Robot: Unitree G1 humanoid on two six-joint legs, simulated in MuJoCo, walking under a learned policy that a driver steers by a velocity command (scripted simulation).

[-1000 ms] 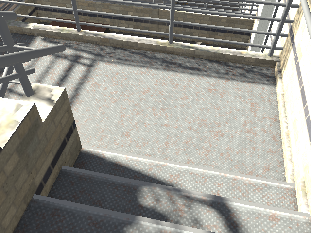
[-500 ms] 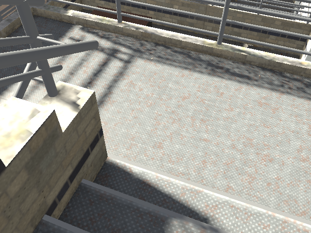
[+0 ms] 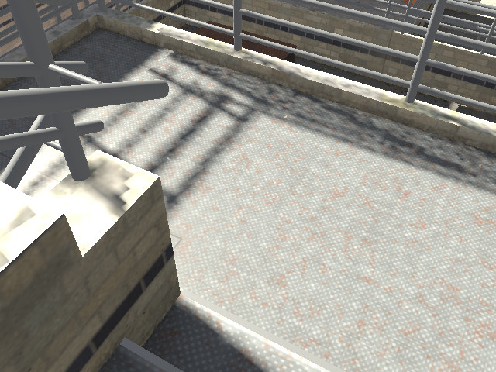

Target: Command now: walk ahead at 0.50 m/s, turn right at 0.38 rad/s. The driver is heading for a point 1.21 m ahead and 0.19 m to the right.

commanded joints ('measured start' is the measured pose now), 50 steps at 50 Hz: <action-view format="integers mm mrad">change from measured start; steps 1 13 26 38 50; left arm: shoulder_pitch -229 -256 -259 -37 -313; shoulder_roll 195 106 103 145 111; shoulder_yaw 26 71 43 6 14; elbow -167 -181 -140 -112 -235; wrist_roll -15 22 20 -13 50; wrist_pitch -34 44 -9 -1 31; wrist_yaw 12 4 -24 13 27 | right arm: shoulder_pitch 162 183 128 -148 102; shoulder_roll -126 -50 -111 -155 -46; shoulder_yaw -37 -3 -40 -32 -33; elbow -56 37 -11 -63 49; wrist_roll -3 19 44 9 67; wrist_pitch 1 -98 -59 8 -76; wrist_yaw -35 -97 -60 -1 -7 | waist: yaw -197 -75 -118 1 -68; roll -49 2 13 -42 -4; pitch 73 158 190 223 195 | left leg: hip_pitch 547 -144 -265 178 301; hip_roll -107 57 105 34 90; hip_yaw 132 133 -170 -11 -313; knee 41 -376 339 -576 -829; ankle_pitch -275 -808 -346 137 -500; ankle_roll -29 77 15 9 363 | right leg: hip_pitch -463 5 57 -69 -482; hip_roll -213 -153 -436 -276 -264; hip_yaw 271 -120 451 360 103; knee -39 119 -268 75 401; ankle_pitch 635 939 333 182 419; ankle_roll -212 88 -288 -180 20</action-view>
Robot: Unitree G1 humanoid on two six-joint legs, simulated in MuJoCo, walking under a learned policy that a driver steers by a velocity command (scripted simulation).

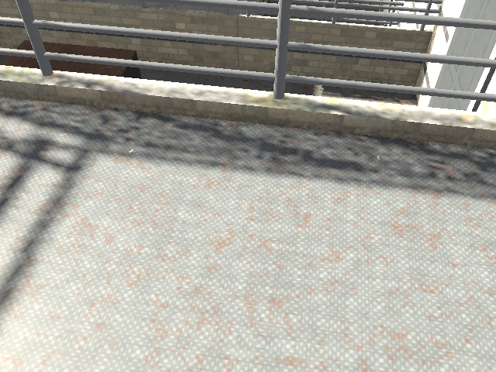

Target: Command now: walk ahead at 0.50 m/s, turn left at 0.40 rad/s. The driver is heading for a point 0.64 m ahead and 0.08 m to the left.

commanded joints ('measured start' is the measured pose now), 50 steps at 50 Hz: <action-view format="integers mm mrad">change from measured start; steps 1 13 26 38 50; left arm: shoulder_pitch -25 -315 -93 139 11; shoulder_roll -12 69 55 184 46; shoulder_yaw -9 -16 54 118 98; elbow -64 -235 -40 -6 -118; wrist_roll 18 -17 -65 -111 -97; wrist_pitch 10 33 5 39 45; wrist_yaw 19 9 78 91 107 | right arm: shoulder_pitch -100 188 -210 -244 -323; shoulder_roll -28 -79 6 -94 -76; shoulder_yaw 20 8 -54 -92 -67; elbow -76 -28 -287 -354 -289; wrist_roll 42 40 97 93 76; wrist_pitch -49 -22 44 32 43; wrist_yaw -16 -35 -99 -12 -73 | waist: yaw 31 -105 -45 -77 80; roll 98 67 -53 -47 108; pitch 69 130 64 -128 -169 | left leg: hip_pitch -295 21 -418 122 -33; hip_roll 235 127 143 24 252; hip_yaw -359 -593 -107 -16 -165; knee -307 325 547 -119 -265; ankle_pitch -97 -191 348 370 833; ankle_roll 252 154 -113 61 147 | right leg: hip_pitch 10 172 111 544 172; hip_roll -88 -19 -127 -171 -68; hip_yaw -6 9 -101 -197 -30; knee -361 -1242 -1296 -748 -564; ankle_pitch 277 552 335 1030 110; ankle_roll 11 66 -63 12 123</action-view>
